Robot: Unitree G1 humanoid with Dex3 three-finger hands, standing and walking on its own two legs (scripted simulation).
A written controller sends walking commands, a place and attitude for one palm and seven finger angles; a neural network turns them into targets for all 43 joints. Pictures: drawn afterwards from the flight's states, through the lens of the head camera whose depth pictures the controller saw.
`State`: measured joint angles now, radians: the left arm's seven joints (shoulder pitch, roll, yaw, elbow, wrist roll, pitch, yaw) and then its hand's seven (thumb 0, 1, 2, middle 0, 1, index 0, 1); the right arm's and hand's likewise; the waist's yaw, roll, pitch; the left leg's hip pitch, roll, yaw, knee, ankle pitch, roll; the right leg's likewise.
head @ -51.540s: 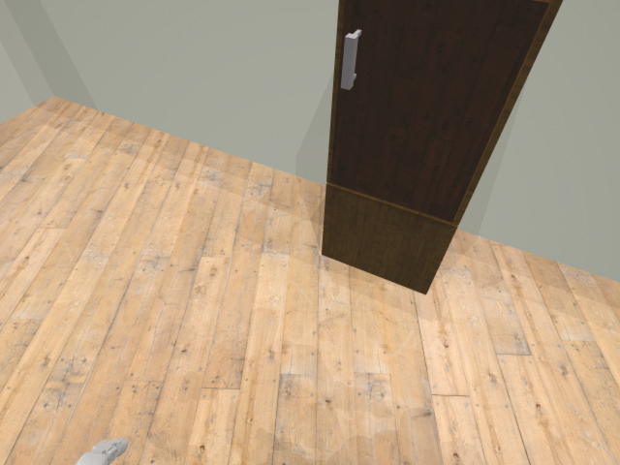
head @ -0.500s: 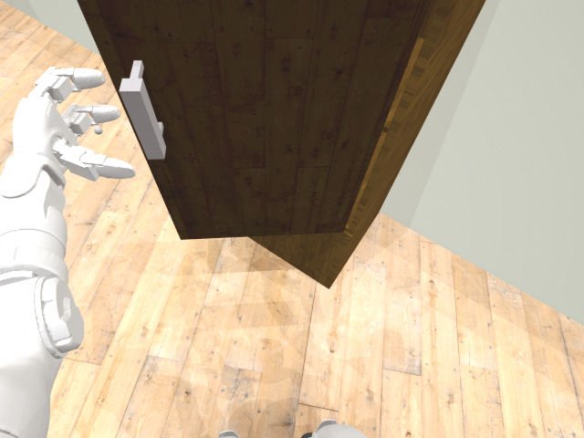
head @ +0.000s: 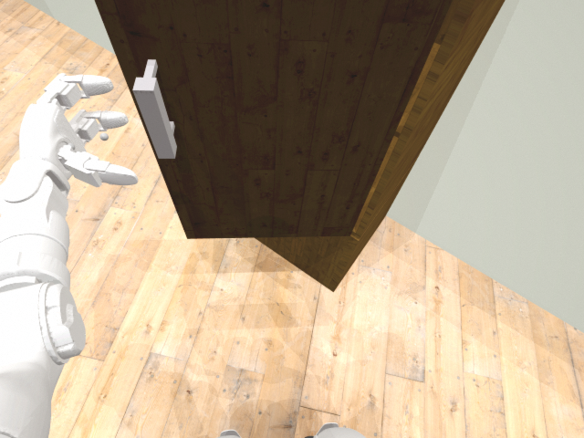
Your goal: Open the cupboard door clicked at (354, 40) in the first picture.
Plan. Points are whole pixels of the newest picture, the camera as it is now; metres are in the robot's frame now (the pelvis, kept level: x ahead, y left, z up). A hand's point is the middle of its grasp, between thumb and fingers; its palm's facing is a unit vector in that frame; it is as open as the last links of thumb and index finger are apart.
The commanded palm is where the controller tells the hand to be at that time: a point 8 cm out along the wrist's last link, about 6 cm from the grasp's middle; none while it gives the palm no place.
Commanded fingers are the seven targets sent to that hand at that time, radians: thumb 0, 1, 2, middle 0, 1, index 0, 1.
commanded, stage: move the hooked fingers beside the handle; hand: left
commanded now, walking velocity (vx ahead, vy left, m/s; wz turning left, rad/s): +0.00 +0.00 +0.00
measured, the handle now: (159, 110) +0.54 +0.16 +0.11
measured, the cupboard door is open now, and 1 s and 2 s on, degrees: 39 39 39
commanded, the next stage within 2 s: slide the fingers in behind the handle in 0.26 s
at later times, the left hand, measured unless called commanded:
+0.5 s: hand (107, 141) +0.48 +0.21 +0.12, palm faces +0.00 -1.00 +0.01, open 14.0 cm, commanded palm +0.45 +0.26 +0.11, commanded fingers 0.00 -0.50 0.30 -0.30 -1.20 -0.30 -1.20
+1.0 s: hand (141, 137) +0.49 +0.17 +0.11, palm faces +0.00 -1.00 +0.01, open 14.0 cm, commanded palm +0.46 +0.23 +0.11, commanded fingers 0.00 -0.50 0.30 -0.30 -1.20 -0.30 -1.20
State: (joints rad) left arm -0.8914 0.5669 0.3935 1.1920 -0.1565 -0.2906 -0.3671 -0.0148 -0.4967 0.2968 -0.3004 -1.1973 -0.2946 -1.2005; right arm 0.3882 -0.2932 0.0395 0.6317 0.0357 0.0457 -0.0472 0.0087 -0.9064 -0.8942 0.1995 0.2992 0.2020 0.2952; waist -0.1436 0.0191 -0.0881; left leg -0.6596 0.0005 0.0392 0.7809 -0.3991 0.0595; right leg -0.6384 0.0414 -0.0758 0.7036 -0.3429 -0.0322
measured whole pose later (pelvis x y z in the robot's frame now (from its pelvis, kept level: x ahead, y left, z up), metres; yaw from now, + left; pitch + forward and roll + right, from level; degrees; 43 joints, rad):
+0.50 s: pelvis +0.00 +0.01 +0.00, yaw +0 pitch +15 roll -3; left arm -0.83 0.49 0.37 1.11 -0.15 -0.32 -0.30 -0.02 -0.50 0.30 -0.30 -1.20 -0.29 -1.20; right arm 0.42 -0.27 0.03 0.64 0.03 0.06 -0.03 0.01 -0.91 -0.89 0.20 0.30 0.20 0.30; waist -0.13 0.03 -0.10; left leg -0.64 -0.01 0.05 0.79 -0.40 0.07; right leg -0.62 0.03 -0.06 0.71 -0.34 -0.02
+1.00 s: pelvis -0.01 +0.00 +0.00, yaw -1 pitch +15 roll -2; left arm -0.88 0.46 0.36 1.16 -0.12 -0.32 -0.23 -0.02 -0.50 0.30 -0.30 -1.20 -0.30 -1.20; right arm 0.44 -0.28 0.03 0.65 0.02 0.04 -0.02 0.01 -0.91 -0.89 0.20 0.30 0.20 0.30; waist -0.15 0.03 -0.09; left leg -0.66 0.00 0.06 0.79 -0.40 0.06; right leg -0.65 0.04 -0.06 0.73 -0.35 -0.03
